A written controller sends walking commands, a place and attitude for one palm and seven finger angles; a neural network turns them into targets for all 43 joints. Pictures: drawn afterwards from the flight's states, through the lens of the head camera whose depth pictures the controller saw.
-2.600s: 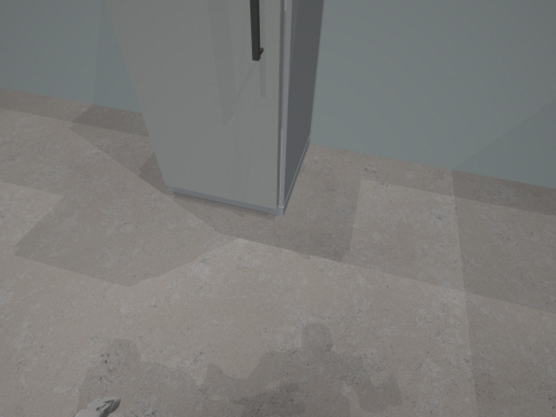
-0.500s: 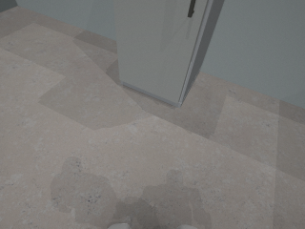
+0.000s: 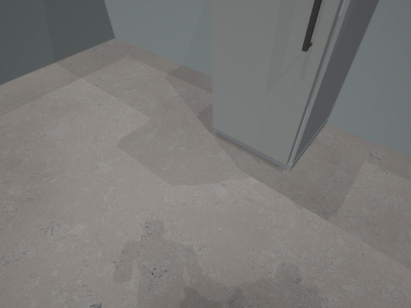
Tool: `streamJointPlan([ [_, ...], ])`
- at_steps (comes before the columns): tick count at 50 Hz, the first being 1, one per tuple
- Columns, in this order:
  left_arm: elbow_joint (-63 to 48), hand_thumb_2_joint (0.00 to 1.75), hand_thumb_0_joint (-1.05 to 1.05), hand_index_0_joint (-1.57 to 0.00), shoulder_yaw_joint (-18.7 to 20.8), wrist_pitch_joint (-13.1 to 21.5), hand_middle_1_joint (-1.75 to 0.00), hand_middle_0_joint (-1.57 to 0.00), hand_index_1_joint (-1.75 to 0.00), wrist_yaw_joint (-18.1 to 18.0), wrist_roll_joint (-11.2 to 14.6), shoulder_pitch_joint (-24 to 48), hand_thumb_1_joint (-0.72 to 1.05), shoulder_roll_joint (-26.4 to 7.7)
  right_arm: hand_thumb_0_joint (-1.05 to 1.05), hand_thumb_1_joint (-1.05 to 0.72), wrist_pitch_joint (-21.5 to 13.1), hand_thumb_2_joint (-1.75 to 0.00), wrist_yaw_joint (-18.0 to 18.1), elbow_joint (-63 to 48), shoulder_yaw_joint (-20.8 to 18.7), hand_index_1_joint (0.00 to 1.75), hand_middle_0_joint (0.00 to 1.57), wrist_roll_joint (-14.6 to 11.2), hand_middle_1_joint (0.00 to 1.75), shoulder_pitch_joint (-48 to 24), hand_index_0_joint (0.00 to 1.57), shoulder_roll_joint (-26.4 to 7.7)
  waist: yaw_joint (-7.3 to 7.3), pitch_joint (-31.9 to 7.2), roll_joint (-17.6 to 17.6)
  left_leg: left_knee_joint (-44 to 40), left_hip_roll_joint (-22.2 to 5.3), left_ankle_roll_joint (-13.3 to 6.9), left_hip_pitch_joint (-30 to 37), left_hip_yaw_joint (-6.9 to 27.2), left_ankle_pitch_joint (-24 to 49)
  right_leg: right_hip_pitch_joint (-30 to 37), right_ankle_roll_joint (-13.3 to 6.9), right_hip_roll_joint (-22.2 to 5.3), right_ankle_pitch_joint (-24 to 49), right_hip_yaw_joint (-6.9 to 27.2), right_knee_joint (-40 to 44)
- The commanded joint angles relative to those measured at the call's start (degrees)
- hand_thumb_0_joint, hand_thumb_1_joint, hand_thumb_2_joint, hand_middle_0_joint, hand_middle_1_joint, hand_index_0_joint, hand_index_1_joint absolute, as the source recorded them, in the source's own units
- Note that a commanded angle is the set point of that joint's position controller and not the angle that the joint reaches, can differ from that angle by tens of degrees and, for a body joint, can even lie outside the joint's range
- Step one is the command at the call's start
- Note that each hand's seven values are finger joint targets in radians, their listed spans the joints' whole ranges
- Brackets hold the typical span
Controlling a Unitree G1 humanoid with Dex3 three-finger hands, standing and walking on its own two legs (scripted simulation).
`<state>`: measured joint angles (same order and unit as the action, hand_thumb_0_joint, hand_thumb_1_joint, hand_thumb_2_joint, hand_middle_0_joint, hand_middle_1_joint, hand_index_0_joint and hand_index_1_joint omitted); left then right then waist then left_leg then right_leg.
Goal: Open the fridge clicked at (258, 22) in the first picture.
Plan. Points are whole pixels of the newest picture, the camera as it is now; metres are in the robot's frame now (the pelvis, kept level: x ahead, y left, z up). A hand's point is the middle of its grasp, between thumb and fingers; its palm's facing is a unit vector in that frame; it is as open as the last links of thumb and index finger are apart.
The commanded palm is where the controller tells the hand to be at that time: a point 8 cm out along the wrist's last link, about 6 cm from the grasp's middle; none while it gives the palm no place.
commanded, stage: walk to a spot facing it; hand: right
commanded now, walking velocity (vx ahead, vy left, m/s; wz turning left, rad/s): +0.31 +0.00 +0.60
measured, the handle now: out of the picture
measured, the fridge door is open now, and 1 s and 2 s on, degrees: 0 0 0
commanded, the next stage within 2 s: turn to face it in 1.36 s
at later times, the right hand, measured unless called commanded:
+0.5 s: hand (262, 264) +0.27 -0.13 -0.19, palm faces -0.38 +0.92 -0.08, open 7.4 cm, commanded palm none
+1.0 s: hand (248, 207) +0.44 -0.12 -0.18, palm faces -0.40 +0.89 -0.20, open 7.3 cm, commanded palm none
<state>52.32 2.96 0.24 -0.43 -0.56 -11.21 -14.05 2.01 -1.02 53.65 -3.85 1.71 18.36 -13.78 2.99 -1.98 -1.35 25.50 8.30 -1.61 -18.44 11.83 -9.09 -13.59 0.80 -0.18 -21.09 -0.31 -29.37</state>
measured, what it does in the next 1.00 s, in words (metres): walks ahead, turning left: left foot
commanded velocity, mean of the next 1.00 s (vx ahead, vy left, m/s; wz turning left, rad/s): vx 0.35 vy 0.00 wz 0.39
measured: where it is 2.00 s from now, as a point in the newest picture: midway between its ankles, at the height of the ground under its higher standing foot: (168, 243)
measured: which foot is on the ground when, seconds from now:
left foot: down 0.00-0.00, up 0.02-0.58, down 0.60-1.00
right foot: down 0.00-0.58, up 0.60-1.00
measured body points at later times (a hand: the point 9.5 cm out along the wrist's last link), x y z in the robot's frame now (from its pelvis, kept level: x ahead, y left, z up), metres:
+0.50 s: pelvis +0.12 -0.01 -0.01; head +0.17 -0.03 +0.44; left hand -0.07 +0.13 -0.13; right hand +0.29 -0.18 -0.17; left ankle +0.19 +0.14 -0.69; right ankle -0.02 -0.10 -0.74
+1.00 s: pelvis +0.36 +0.06 -0.01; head +0.38 +0.05 +0.44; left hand +0.34 +0.32 -0.14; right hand +0.46 -0.16 -0.17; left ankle +0.22 +0.11 -0.74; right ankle +0.50 -0.01 -0.73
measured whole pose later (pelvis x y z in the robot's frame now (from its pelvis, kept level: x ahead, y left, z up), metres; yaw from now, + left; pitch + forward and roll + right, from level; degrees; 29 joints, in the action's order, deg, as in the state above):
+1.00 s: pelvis +0.36 +0.06 -0.01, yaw +28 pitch +1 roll +2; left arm 54.3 2.8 2.5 1.2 -1.7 -9.2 -10.7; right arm -3.2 0.0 60.4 -3.0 1.6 19.2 -11.5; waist 2.0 1.6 0.4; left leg 26.8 2.2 -1.3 -4.1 -3.5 -23.2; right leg -27.6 2.4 -8.2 -10.6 -6.5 -37.3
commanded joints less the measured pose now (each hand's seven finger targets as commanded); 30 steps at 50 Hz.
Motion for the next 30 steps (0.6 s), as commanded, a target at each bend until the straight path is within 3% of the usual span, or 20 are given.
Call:
streamJointPlan([
  [1, -1.72, 0.9, 0.0, -0.2, 3.38, 1.81, -0.3, -0.2, -0.3, -1.88, -0.17, -10.16, 0.9, -14.74, 0.0, -0.9, -2.02, -0.9, -0.54, -9.6, -2.38, 0.3, 0.2, -0.91, 0.3, -10.68, 0.2, -5.36, -8.18, 5.52, 17.62, 24.88, -5.75, 2.32, -30.91, -6.04, -19.9, 16.27, -8.44, -29.53, -24.33, 29.27, 24.25],
  [2, -3.34, 0.9, 0.0, -0.2, 2.16, 2.03, -0.3, -0.2, -0.3, -1.55, -0.46, -5.9, 0.9, -11.93, 0.0, -0.9, -1.97, -0.9, -1.2, -9.4, -3.1, 0.3, 0.2, -0.21, 0.3, -10.33, 0.2, -7.07, -5.33, 9.28, 10.1, 31.05, -8.33, 2.91, -27.47, -5.56, -14.65, 7.34, -9.84, -28.02, -23.5, 27.7, 25.81],
  [3, -3.37, 0.9, 0.0, -0.2, 1.36, 2.54, -0.3, -0.2, -0.3, -1.39, -0.52, -2.88, 0.9, -8.93, 0.0, -0.9, -1.44, -0.9, -1.65, -7.34, -3.62, 0.3, 0.2, 0.54, 0.3, -8.45, 0.2, -7.17, -2.76, 10.51, 8.29, 35.05, -8.56, 3.49, -25.53, -6.03, -9.66, 3.98, -6.53, -22.94, -18.79, 21.04, 25.13],
  [4, -3.11, 0.9, 0.0, -0.2, 0.95, 2.96, -0.3, -0.2, -0.3, -1.52, -0.57, -2.03, 0.9, -8.0, 0.0, -0.9, -1.08, -0.9, -2.2, -5.73, -3.52, 0.3, 0.2, 0.75, 0.3, -6.27, 0.2, -6.31, -1.86, 10.55, 6.99, 38.77, -8.74, 3.61, -24.28, -7.59, -6.67, 2.55, -4.73, -19.87, -15.28, 14.57, 24.37],
  [5, -2.74, 0.9, 0.0, -0.2, 0.46, 3.49, -0.3, -0.2, -0.3, -1.64, -0.42, -2.53, 0.9, -6.8, 0.0, -0.9, -0.86, -0.9, -2.56, -4.87, -3.14, 0.3, 0.2, 0.74, 0.3, -4.85, 0.2, -5.21, -1.28, 9.64, 6.34, 41.18, -8.84, 3.71, -23.17, -8.49, -3.82, 1.83, -3.23, -17.5, -11.25, 10.41, 23.68],
  [7, -1.61, 0.9, 0.0, -0.2, 0.16, 4.03, -0.3, -0.2, -0.3, -1.78, -0.33, -5.38, 0.9, -5.82, 0.0, -0.9, -0.24, -0.9, -2.47, -3.73, -2.84, 0.3, 0.2, 0.75, 0.3, -3.19, 0.2, -3.38, -0.93, 9.76, 8.3, 45.6, -8.69, 4.17, -24.56, -9.05, 0.84, 3.94, -0.47, -14.4, -2.85, 3.8, 22.26],
  [11, 1.74, 0.9, 0.0, -0.2, -0.62, 4.82, -0.3, -0.2, -0.3, -2.21, 0.0, -13.37, 0.9, -3.17, 0.0, -0.9, 0.01, -0.9, -2.12, -3.7, -2.11, 0.3, 0.2, 0.68, 0.3, -5.67, 0.2, -1.77, -2.71, 9.35, 8.76, 47.44, -10.13, 4.47, -28.83, -10.17, 4.29, 10.2, 1.8, -14.14, 14.3, -1.19, 18.98],
  [14, 4.14, 0.9, 0.0, -0.2, -0.9, 5.16, -0.3, -0.2, -0.3, -2.54, -0.08, -17.64, 0.9, -2.48, 0.0, -0.9, -0.04, -0.9, -2.02, -3.89, -1.69, 0.3, 0.2, 0.35, 0.3, -8.54, 0.2, -0.86, -3.53, 10.05, 8.44, 45.91, -11.1, 4.4, -32.5, -11.99, 3.17, 15.83, 1.54, -15.9, 27.7, -3.66, 16.83],
  [15, 4.98, 0.9, 0.0, -0.2, -1.07, 5.22, -0.3, -0.2, -0.3, -2.65, -0.17, -19.74, 0.9, -1.74, 0.0, -0.9, -0.15, -0.9, -1.99, -3.84, -1.5, 0.3, 0.2, 0.35, 0.3, -10.12, 0.2, -0.75, -4.47, 10.3, 8.84, 45.14, -11.16, 4.14, -32.61, -12.67, 2.8, 16.7, 1.81, -15.89, 31.09, -3.87, 16.3],
  [19, 7.48, 0.9, 0.0, -0.2, -1.08, 5.16, -0.3, -0.2, -0.3, -2.69, -0.84, -22.81, 0.9, -1.36, 0.0, -0.9, -0.65, -0.9, -2.48, -5.02, -0.39, 0.3, 0.2, 0.15, 0.3, -16.27, 0.2, 1.05, -5.78, 12.41, 8.98, 33.83, -12.15, 3.02, -32.01, -17.25, 0.55, 20.62, -2.58, -17.65, 35.83, -7.46, 15.97],
  [20, 8.22, 0.9, 0.0, -0.2, -1.14, 5.09, -0.3, -0.2, -0.3, -2.73, -1.0, -24.74, 0.9, -0.91, 0.0, -0.9, -0.83, -0.9, -2.5, -5.23, -0.09, 0.3, 0.2, 0.12, 0.3, -18.5, 0.2, 1.17, -7.12, 12.8, 8.97, 31.52, -11.74, 2.48, -31.07, -18.43, -0.42, 21.48, -3.11, -17.75, 38.04, -7.28, 15.79],
  [22, 9.5, 0.9, 0.0, -0.2, -1.09, 4.82, -0.3, -0.2, -0.3, -2.73, -1.26, -26.08, 0.9, -0.67, 0.0, -0.9, -1.28, -0.9, -2.46, -5.53, 0.34, 0.3, 0.2, 0.08, 0.3, -21.02, 0.2, 2.25, -7.53, 13.15, 8.83, 24.13, -10.74, 1.09, -27.67, -20.93, -2.36, 22.44, -3.6, -17.79, 45.07, -10.18, 14.44],
  [24, 10.14, 0.9, 0.0, -0.2, -0.74, 4.52, -0.3, -0.2, -0.3, -2.64, -1.21, -25.78, 0.9, -1.75, 0.0, -0.9, -1.92, -0.9, -2.17, -4.89, 0.52, 0.3, 0.2, 0.03, 0.3, -19.14, 0.2, 2.31, -6.07, 10.12, 9.77, 16.97, -7.03, -0.98, -18.89, -24.59, -5.75, 23.07, -3.72, -17.25, 61.84, -13.82, 8.36],
  [26, 10.06, 0.9, 0.0, -0.2, -0.05, 4.39, -0.3, -0.2, -0.3, -2.43, -0.82, -24.66, 0.9, -3.59, 0.0, -0.9, -2.58, -0.9, -1.47, -2.76, -0.07, 0.3, 0.2, 0.12, 0.3, -12.74, 0.2, 0.61, -3.16, 4.83, 11.25, 13.61, -4.27, -3.08, -9.03, -25.82, -7.63, 22.76, -3.24, -18.02, 75.71, -15.22, -0.46],
  [27, 9.58, 0.9, 0.0, -0.2, 0.28, 4.37, -0.3, -0.2, -0.3, -2.3, -0.56, -22.63, 0.9, -4.65, 0.0, -0.9, -3.14, -0.9, -1.14, -1.27, -0.61, 0.3, 0.2, 0.19, 0.3, -6.88, 0.2, -0.72, 0.03, 1.33, 12.76, 10.59, -3.88, -3.99, -1.28, -25.3, -6.49, 20.85, -2.85, -17.87, 75.01, -15.9, -7.22],
  [28, 8.78, 0.9, 0.0, -0.2, 0.28, 4.33, -0.3, -0.2, -0.3, -1.88, -0.14, -20.56, 0.9, -4.69, 0.0, -0.9, -3.87, -0.9, -0.88, 1.09, -1.39, 0.3, 0.2, 0.42, 0.3, 0.14, 0.2, -3.09, 3.49, -2.51, 11.89, 6.19, -5.12, -5.37, 12.79, -23.66, -2.2, 12.44, -1.85, -17.54, 66.19, -16.38, -17.88],
  [29, 7.7, 0.9, 0.0, -0.2, -0.02, 4.27, -0.3, -0.2, -0.3, -1.16, 0.83, -20.31, 0.9, -2.4, 0.0, -0.9, -4.28, -0.9, -0.26, 2.98, -2.55, 0.3, 0.2, 0.5, 0.3, 7.14, 0.2, -8.04, 6.46, -8.87, 3.53, 4.26, -16.61, -9.9, 31.45, -10.29, 1.48, -4.07, -0.43, -14.39, 38.12, -16.45, -34.15],
  [30, 5.35, 0.9, 0.0, -0.2, -0.44, 4.71, -0.3, -0.2, -0.3, -1.26, 1.28, -19.61, 0.9, 1.54, 0.0, -0.9, -4.56, -0.9, 0.84, 3.98, -3.28, 0.3, 0.2, -0.54, 0.3, 11.85, 0.2, -11.95, 6.04, -14.81, -5.85, 0.51, -32.94, -18.11, 41.61, 19.11, 12.38, -20.99, 2.29, -4.36, -11.09, -12.16, -54.75],
])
